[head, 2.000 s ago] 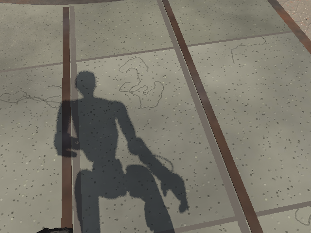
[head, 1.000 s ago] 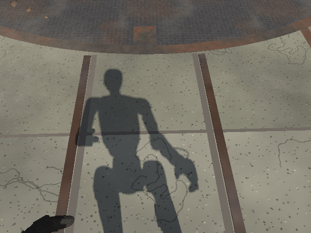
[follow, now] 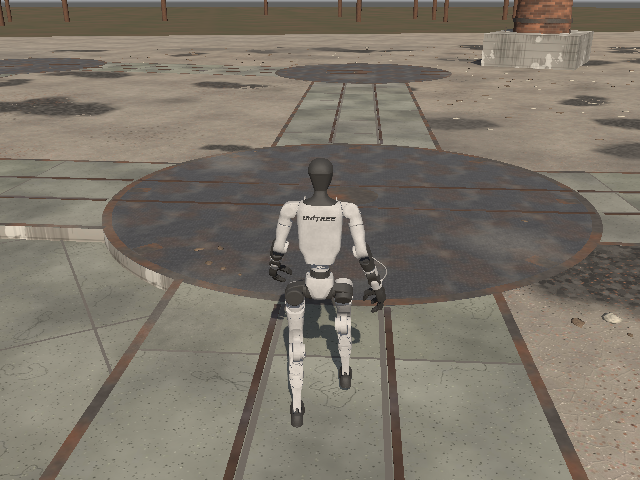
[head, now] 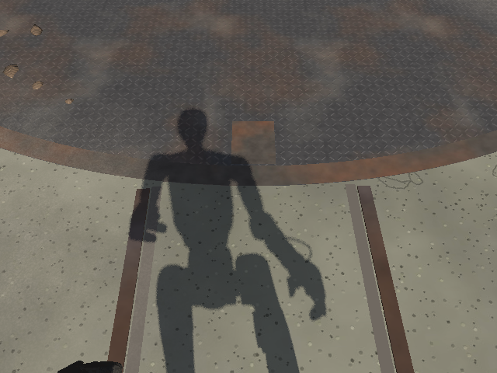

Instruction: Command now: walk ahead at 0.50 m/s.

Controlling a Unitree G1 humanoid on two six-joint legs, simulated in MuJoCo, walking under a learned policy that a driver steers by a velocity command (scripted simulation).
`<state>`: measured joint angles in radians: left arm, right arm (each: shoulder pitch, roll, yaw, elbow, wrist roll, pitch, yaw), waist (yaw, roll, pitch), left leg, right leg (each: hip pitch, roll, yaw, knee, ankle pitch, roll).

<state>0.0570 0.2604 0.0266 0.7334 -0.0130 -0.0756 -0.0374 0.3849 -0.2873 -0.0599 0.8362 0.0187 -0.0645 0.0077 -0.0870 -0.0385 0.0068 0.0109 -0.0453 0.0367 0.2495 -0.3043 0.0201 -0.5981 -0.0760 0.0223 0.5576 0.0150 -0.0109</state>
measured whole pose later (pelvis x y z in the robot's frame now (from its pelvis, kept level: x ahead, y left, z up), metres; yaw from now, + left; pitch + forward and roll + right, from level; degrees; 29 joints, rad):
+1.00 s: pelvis +0.53 +0.02 +0.01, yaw +0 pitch +2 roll +2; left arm 0.09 0.27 0.05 0.80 -0.01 -0.07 -0.01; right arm 0.35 -0.26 -0.05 0.89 0.01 -0.08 0.01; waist -0.07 -0.04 0.01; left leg -0.02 -0.06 0.05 0.21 -0.21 0.05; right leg -0.66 -0.12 0.04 0.65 0.06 0.01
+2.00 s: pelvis +0.97 +0.01 +0.00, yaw -1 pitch +0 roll +1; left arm 0.20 0.25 0.04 0.96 0.02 0.03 0.04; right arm 0.12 -0.22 -0.02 0.95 -0.01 -0.02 0.00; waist 0.00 -0.01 0.02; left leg -0.32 -0.04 0.06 0.46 -0.14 0.04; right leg -0.28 -0.06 0.03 0.55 -0.25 0.03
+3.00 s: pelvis +1.02 -0.01 +0.00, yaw +0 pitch -1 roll +0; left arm 0.26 0.20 0.02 1.12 0.00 -0.01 0.05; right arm 0.15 -0.21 -0.03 1.12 0.00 0.02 -0.04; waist 0.00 0.00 0.04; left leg -0.24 0.00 0.02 0.48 -0.22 0.01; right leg -0.15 -0.03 -0.01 0.47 -0.30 0.02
